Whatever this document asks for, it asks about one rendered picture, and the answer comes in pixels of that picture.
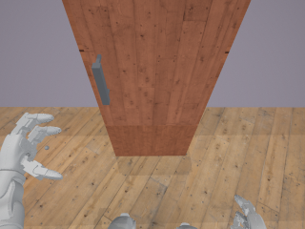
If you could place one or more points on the cupboard door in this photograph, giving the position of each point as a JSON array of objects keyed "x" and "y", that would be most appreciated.
[{"x": 159, "y": 57}]

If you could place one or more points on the right robot hand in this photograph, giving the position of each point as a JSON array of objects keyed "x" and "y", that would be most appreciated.
[{"x": 253, "y": 219}]

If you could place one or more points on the robot left thigh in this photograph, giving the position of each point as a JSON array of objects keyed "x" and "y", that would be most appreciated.
[{"x": 123, "y": 222}]

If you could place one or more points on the left robot hand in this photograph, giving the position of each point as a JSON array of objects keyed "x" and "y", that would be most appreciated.
[{"x": 16, "y": 146}]

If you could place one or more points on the handle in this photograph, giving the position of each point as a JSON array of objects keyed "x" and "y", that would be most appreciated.
[{"x": 100, "y": 81}]

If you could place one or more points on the robot left forearm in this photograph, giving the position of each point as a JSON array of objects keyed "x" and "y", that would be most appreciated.
[{"x": 12, "y": 211}]

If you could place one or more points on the left robot shin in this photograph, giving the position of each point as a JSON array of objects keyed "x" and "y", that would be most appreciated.
[{"x": 124, "y": 215}]

